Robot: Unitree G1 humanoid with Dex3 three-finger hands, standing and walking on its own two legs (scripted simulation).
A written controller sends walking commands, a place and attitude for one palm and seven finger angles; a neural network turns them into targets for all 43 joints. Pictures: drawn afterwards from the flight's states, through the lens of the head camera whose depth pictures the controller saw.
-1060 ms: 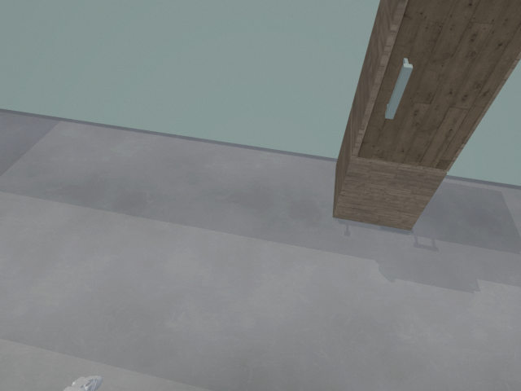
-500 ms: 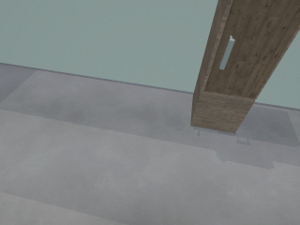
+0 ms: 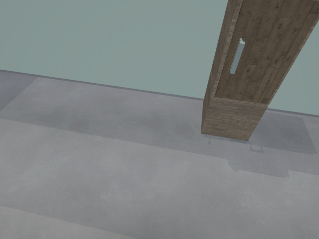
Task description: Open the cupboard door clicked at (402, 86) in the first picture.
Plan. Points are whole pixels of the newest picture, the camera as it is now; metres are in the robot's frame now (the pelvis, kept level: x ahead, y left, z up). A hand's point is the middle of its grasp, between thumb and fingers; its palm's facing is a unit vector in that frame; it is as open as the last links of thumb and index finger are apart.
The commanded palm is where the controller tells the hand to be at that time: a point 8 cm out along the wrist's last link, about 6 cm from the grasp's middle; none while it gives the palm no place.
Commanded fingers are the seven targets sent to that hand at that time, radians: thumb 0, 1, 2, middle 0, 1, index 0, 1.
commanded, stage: look at it before walking up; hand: left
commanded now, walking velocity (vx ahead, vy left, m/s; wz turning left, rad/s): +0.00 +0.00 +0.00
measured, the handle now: (236, 56) +1.02 -0.36 -0.04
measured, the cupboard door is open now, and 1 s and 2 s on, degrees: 0 0 0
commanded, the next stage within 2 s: walk to a spot facing it in 0.38 s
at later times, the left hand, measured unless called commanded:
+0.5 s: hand out of the picture +0.07 +0.25 -0.16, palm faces -0.03 -0.94 -0.34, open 7.4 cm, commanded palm none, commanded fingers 0.00 0.90 0.90 -0.20 -0.30 -0.20 -0.30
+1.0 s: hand out of the picture +0.06 +0.16 -0.17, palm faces -0.17 -0.95 -0.26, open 7.4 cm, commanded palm none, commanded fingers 0.00 0.90 0.90 -0.20 -0.30 -0.20 -0.30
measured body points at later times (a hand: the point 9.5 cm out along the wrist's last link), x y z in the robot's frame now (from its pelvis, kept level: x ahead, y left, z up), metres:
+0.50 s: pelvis +0.00 +0.00 +0.00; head +0.01 +0.00 +0.45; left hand +0.07 +0.30 -0.13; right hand +0.08 -0.30 -0.13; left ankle +0.00 +0.13 -0.74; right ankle +0.01 -0.12 -0.74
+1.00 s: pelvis -0.02 -0.03 -0.01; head +0.02 -0.05 +0.43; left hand +0.07 +0.21 -0.15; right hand +0.01 -0.29 -0.17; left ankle +0.00 +0.13 -0.67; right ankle +0.00 -0.10 -0.75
